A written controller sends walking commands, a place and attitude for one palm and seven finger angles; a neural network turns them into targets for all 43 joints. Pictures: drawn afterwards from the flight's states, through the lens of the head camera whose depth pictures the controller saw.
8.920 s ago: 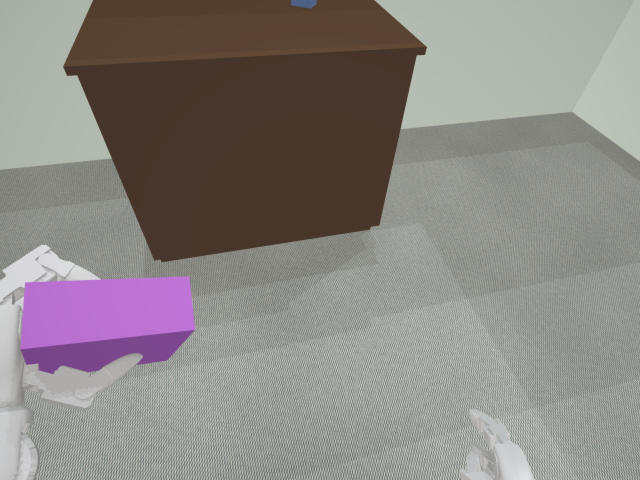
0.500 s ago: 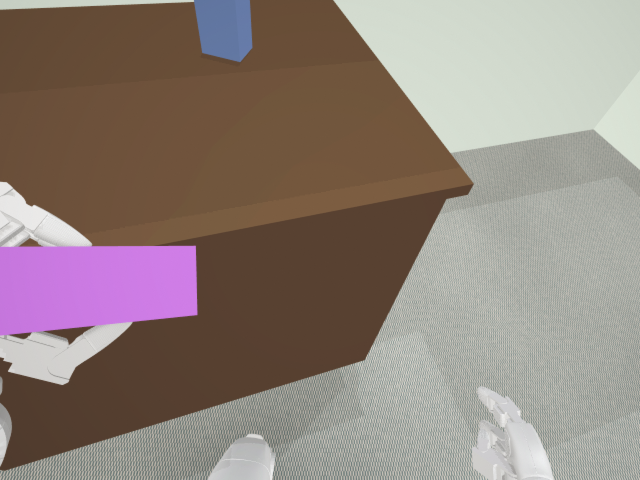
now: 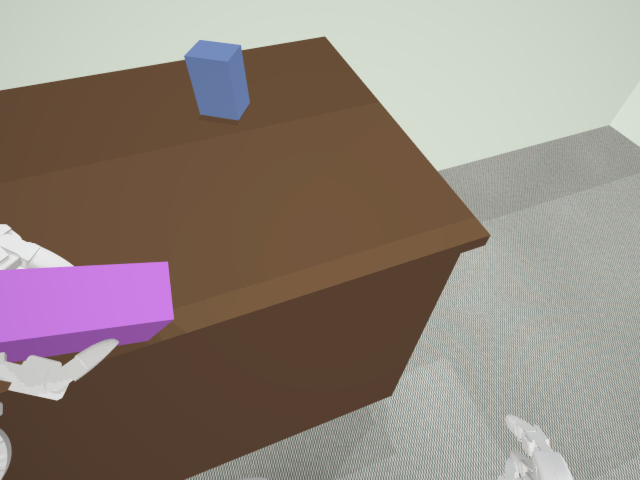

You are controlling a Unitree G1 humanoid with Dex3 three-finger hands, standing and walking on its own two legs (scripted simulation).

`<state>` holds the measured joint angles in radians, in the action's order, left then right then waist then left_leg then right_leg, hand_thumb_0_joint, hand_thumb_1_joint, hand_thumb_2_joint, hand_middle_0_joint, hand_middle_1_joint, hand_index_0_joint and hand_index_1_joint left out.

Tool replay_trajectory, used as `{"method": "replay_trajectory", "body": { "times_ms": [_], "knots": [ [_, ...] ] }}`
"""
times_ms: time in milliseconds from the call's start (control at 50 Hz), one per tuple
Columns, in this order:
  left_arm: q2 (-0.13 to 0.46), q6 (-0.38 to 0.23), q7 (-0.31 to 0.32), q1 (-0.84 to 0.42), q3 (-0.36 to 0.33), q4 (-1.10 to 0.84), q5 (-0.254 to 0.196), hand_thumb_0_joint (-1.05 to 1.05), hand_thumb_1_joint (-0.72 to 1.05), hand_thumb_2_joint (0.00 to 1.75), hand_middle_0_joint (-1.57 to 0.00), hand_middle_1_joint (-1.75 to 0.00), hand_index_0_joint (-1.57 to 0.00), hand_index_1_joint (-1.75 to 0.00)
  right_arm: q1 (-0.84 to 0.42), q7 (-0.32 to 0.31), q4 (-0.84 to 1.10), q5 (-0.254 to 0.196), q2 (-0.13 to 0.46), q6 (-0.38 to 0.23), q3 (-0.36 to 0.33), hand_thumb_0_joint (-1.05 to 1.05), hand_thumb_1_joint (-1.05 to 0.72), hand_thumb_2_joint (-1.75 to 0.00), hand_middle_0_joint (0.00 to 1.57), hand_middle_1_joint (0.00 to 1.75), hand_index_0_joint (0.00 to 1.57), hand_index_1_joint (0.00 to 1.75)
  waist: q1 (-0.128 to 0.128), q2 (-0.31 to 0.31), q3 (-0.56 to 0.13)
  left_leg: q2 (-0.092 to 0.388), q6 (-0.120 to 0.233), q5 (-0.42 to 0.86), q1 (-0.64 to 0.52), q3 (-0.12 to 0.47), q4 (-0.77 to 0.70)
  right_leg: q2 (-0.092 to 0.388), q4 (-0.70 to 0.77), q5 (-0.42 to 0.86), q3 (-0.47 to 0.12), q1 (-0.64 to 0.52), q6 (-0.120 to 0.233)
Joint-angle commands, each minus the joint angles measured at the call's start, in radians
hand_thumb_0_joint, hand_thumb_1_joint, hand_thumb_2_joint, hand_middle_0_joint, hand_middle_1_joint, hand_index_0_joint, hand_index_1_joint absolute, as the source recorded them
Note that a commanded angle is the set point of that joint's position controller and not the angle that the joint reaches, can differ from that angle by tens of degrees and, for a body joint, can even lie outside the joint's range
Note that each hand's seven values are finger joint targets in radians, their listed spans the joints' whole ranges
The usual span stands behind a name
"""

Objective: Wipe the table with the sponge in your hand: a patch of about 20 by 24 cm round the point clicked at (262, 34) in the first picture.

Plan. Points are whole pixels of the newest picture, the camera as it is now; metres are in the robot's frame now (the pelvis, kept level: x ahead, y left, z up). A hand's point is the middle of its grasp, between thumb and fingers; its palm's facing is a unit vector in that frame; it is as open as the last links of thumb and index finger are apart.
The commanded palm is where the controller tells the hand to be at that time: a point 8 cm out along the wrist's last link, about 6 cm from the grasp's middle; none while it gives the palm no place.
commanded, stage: come to a stop and stand still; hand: left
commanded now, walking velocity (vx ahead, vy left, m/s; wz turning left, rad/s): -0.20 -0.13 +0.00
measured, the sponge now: (109, 310) +0.23 +0.21 +0.15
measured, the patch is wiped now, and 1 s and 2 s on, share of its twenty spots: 0.00 0.00 0.00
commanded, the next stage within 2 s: look again from close up in 0.96 s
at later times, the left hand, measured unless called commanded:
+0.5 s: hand (66, 290) +0.24 +0.25 +0.17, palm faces +0.44 -0.83 -0.35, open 9.6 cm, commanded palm +0.18 +0.28 +0.19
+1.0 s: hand (48, 317) +0.22 +0.25 +0.17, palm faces +0.43 -0.84 -0.34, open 9.6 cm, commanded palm +0.16 +0.29 +0.19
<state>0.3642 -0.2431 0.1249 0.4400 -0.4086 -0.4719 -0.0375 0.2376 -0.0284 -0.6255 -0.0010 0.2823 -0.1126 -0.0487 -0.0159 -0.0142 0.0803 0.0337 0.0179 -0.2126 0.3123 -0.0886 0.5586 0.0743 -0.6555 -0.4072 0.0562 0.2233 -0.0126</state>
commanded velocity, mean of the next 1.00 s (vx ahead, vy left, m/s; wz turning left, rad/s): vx -0.05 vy -0.03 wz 0.00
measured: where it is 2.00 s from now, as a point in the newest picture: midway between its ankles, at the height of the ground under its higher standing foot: outside the picture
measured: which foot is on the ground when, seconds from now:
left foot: down 0.00-1.00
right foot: down 0.00-1.00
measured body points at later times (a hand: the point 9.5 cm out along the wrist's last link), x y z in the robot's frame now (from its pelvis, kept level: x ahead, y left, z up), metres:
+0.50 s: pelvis +0.02 +0.00 +0.01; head +0.05 +0.01 +0.46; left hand +0.21 +0.29 +0.19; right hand +0.20 -0.22 -0.08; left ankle +0.01 +0.12 -0.73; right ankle +0.04 -0.08 -0.73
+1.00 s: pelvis +0.00 +0.01 +0.02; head +0.00 +0.01 +0.47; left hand +0.19 +0.30 +0.19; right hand +0.16 -0.22 -0.07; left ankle +0.01 +0.12 -0.73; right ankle +0.04 -0.08 -0.73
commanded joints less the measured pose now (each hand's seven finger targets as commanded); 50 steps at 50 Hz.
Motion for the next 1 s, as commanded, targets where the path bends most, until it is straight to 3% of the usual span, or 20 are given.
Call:
{"method": "replay_trajectory", "body": {
  "times_ms": [0,40,60,120,160,200,220,240,260,300,340,380,420,460,480,560,660,720,860,980],
  "knots": [
    [0.168,-0.06,0.029,-0.095,-0.066,-0.269,0.007,0.0,0.1,1.3,-1.2,-1.6,-1.2,-1.6,-0.089,0.006,0.188,-0.018,0.052,-0.059,-0.037,0.0,-0.9,-0.9,0.2,0.3,0.2,0.3,0.01,0.205,-0.297,0.268,0.203,0.631,-0.425,0.363,-0.127,-0.067,-0.419,-0.139,-0.045,0.278,0.008],
    [0.193,-0.028,0.033,-0.109,-0.098,-0.28,0.016,0.0,0.1,1.3,-1.2,-1.6,-1.2,-1.6,-0.103,0.004,0.179,-0.004,0.037,-0.046,-0.025,0.0,-0.9,-0.9,0.2,0.3,0.2,0.3,0.014,0.198,-0.219,0.257,0.174,0.665,-0.313,0.31,-0.138,-0.028,-0.29,-0.122,-0.043,0.247,0.011],
    [0.214,-0.023,0.039,-0.115,-0.13,-0.292,0.013,0.0,0.1,1.3,-1.2,-1.6,-1.2,-1.6,-0.123,0.001,0.18,-0.012,0.03,-0.049,-0.02,0.0,-0.9,-0.9,0.2,0.3,0.2,0.3,0.005,0.217,-0.208,0.229,0.142,0.619,-0.271,0.225,-0.135,-0.031,-0.232,-0.066,-0.034,0.197,0.011],
    [0.176,-0.009,0.035,-0.062,-0.104,-0.264,0.009,0.0,0.1,1.3,-1.2,-1.6,-1.2,-1.6,-0.119,0.007,0.195,-0.015,0.031,-0.056,0.003,0.0,-0.9,-0.9,0.2,0.3,0.2,0.3,0.013,0.231,-0.142,0.191,0.07,0.34,-0.054,0.15,-0.17,-0.063,0.025,0.075,0.012,-0.003,0.011],
    [0.198,0.0,0.034,-0.034,-0.135,-0.221,0.002,0.0,0.1,1.3,-1.2,-1.6,-1.2,-1.6,-0.143,0.001,0.207,-0.015,0.021,-0.057,0.022,0.0,-0.9,-0.9,0.2,0.3,0.2,0.3,0.002,0.171,-0.123,0.169,0.035,0.101,0.061,0.107,-0.159,-0.066,0.172,0.186,0.007,-0.121,0.008],
    [0.178,0.001,0.028,-0.079,-0.113,-0.21,0.005,0.0,0.1,1.3,-1.2,-1.6,-1.2,-1.6,-0.129,0.002,0.21,-0.006,0.011,-0.058,0.027,0.0,-0.9,-0.9,0.2,0.3,0.2,0.3,0.009,0.067,-0.1,0.084,-0.005,-0.106,0.113,0.061,-0.088,-0.018,0.27,0.266,-0.118,-0.121,0.032],
    [0.146,0.013,0.019,-0.065,-0.086,-0.185,-0.005,0.0,0.1,1.3,-1.2,-1.6,-1.2,-1.6,-0.114,0.004,0.206,-0.01,0.009,-0.059,0.018,0.0,-0.9,-0.9,0.2,0.3,0.2,0.3,0.005,-0.081,-0.109,0.007,-0.031,-0.147,0.034,0.022,0.015,0.037,0.346,0.248,-0.251,-0.016,0.069],
    [0.136,0.023,0.017,-0.067,-0.063,-0.184,-0.014,0.0,0.1,1.3,-1.2,-1.6,-1.2,-1.6,-0.102,0.008,0.204,-0.009,0.01,-0.054,0.013,0.0,-0.9,-0.9,0.2,0.3,0.2,0.3,0.013,-0.15,-0.116,-0.022,-0.043,-0.136,-0.007,0.039,0.116,0.12,0.406,0.228,-0.357,0.046,0.118],
    [0.14,0.035,0.022,-0.062,-0.058,-0.177,-0.017,0.0,0.1,1.3,-1.2,-1.6,-1.2,-1.6,-0.117,0.007,0.196,-0.013,0.007,-0.049,0.016,0.0,-0.9,-0.9,0.2,0.3,0.2,0.3,0.015,-0.163,-0.114,-0.021,-0.046,-0.133,-0.021,0.057,0.158,0.162,0.424,0.264,-0.393,0.063,0.151],
    [0.139,0.028,0.036,-0.122,-0.044,-0.183,-0.008,0.0,0.1,1.3,-1.2,-1.6,-1.2,-1.6,-0.123,0.001,0.183,-0.006,-0.005,-0.046,0.043,0.0,-0.9,-0.9,0.2,0.3,0.2,0.3,0.009,-0.081,-0.157,-0.007,-0.036,-0.122,-0.021,0.087,0.104,0.161,0.369,0.328,-0.309,0.0,0.148],
    [0.133,0.033,0.043,-0.13,-0.029,-0.164,-0.002,0.0,0.1,1.3,-1.2,-1.6,-1.2,-1.6,-0.125,-0.01,0.172,-0.003,-0.002,-0.045,0.049,0.0,-0.9,-0.9,0.2,0.3,0.2,0.3,0.007,-0.033,-0.176,-0.009,-0.028,0.004,-0.075,0.088,-0.036,0.095,0.311,0.376,-0.212,-0.033,0.096],
    [0.138,0.035,0.047,-0.156,-0.026,-0.214,-0.003,0.0,0.1,1.3,-1.2,-1.6,-1.2,-1.6,-0.141,-0.024,0.176,-0.002,0.019,-0.046,0.036,0.0,-0.9,-0.9,0.2,0.3,0.2,0.3,0.0,0.025,-0.223,0.042,-0.013,0.179,-0.152,0.126,-0.105,0.031,0.251,0.378,-0.133,-0.043,0.053],
    [0.146,0.036,0.046,-0.137,-0.031,-0.245,-0.003,0.0,0.1,1.3,-1.2,-1.6,-1.2,-1.6,-0.141,-0.027,0.192,-0.008,0.035,-0.042,0.023,0.0,-0.9,-0.9,0.2,0.3,0.2,0.3,-0.006,0.05,-0.242,0.073,-0.007,0.29,-0.159,0.141,-0.118,-0.012,0.239,0.447,-0.111,-0.082,0.034],
    [0.178,0.034,0.047,-0.107,-0.058,-0.306,-0.004,0.0,0.1,1.3,-1.2,-1.6,-1.2,-1.6,-0.162,-0.026,0.196,-0.007,0.03,-0.04,0.031,0.0,-0.9,-0.9,0.2,0.3,0.2,0.3,-0.004,0.177,-0.297,0.085,-0.013,0.451,-0.175,0.162,-0.125,-0.03,0.167,0.544,-0.072,-0.119,0.028],
    [0.161,0.028,0.047,-0.099,-0.044,-0.326,-0.003,0.0,0.1,1.3,-1.2,-1.6,-1.2,-1.6,-0.151,-0.025,0.203,-0.006,0.027,-0.037,0.029,0.0,-0.9,-0.9,0.2,0.3,0.2,0.3,-0.004,0.18,-0.295,0.095,-0.014,0.48,-0.149,0.175,-0.128,-0.036,0.166,0.513,-0.057,-0.146,0.029],
    [0.163,0.033,0.046,0.023,-0.064,-0.292,-0.013,0.0,0.1,1.3,-1.2,-1.6,-1.2,-1.6,-0.142,-0.023,0.209,-0.013,0.031,-0.033,0.021,0.0,-0.9,-0.9,0.2,0.3,0.2,0.3,-0.004,0.119,-0.284,0.066,-0.028,0.37,-0.092,0.143,-0.131,-0.033,0.205,0.539,-0.057,-0.199,0.041],
    [0.154,0.046,0.044,0.056,-0.073,-0.204,-0.022,0.0,0.1,1.3,-1.2,-1.6,-1.2,-1.6,-0.126,-0.033,0.203,-0.012,0.039,-0.016,0.018,0.0,-0.9,-0.9,0.2,0.3,0.2,0.3,0.0,0.056,-0.192,0.041,-0.018,0.032,-0.017,0.127,-0.187,-0.022,0.297,0.345,-0.102,-0.147,0.037],
    [0.14,0.05,0.041,-0.025,-0.042,-0.175,-0.015,0.0,0.1,1.3,-1.2,-1.6,-1.2,-1.6,-0.118,-0.036,0.203,-0.011,0.042,-0.009,0.02,0.0,-0.9,-0.9,0.2,0.3,0.2,0.3,0.006,0.035,-0.128,0.026,-0.013,-0.094,0.008,0.124,-0.214,-0.021,0.367,0.168,-0.128,-0.092,0.028],
    [0.147,0.052,0.044,-0.19,0.006,-0.205,0.006,0.0,0.1,1.3,-1.2,-1.6,-1.2,-1.6,-0.12,-0.036,0.192,-0.01,0.047,-0.017,0.019,0.0,-0.9,-0.9,0.2,0.3,0.2,0.3,0.013,0.073,-0.111,-0.002,-0.01,-0.137,-0.068,0.103,-0.233,-0.03,0.452,0.029,-0.118,-0.029,0.017],
    [0.138,0.053,0.045,-0.133,-0.003,-0.181,0.01,0.0,0.1,1.3,-1.2,-1.6,-1.2,-1.6,-0.112,-0.027,0.199,-0.01,0.041,-0.013,0.021,0.0,-0.9,-0.9,0.2,0.3,0.2,0.3,0.002,0.073,-0.125,0.015,-0.006,-0.178,0.0,0.134,-0.293,-0.05,0.395,0.086,-0.088,-0.13,0.015]
  ]
}}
